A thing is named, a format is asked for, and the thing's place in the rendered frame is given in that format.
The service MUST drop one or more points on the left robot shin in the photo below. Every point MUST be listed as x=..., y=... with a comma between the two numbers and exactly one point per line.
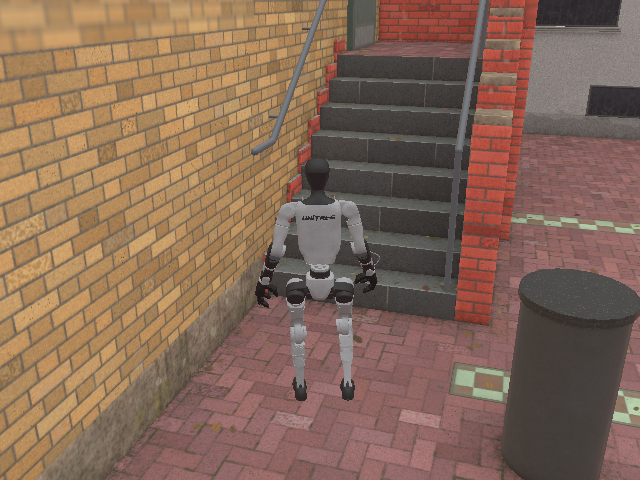
x=298, y=358

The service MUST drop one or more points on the robot left upper arm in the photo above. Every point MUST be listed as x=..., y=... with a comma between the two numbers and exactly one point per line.
x=286, y=212

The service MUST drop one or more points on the left robot forearm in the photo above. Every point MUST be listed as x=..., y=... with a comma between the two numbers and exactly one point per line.
x=269, y=267

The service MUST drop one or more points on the left robot thigh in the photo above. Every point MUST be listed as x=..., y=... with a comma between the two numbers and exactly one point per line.
x=295, y=297

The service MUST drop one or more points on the robot left hand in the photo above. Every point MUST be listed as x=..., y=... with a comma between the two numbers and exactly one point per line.
x=260, y=293

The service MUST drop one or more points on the right robot forearm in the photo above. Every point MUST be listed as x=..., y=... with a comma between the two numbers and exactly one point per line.
x=366, y=261

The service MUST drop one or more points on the robot right upper arm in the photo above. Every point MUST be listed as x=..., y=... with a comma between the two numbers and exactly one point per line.
x=350, y=210

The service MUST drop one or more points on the robot right hand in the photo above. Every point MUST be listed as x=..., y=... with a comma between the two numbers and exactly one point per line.
x=362, y=278

